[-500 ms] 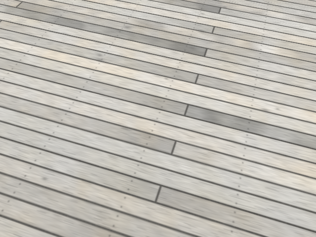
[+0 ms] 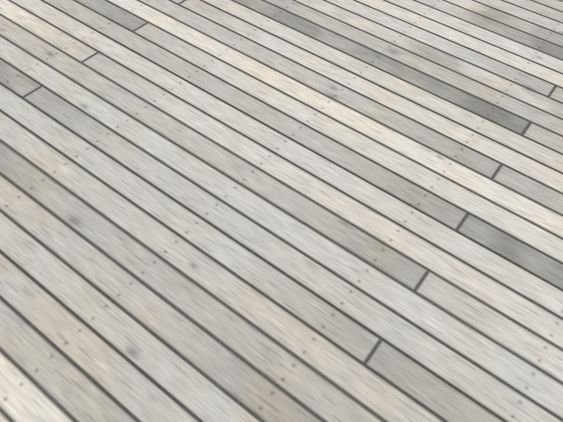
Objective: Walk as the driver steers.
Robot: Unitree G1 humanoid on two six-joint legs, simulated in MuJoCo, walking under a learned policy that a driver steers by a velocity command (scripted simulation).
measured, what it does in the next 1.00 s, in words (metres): walks ahead: right foot, then left foot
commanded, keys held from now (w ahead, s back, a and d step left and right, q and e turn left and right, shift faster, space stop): no key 0.12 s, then e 0.12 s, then w+e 0.38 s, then no key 0.38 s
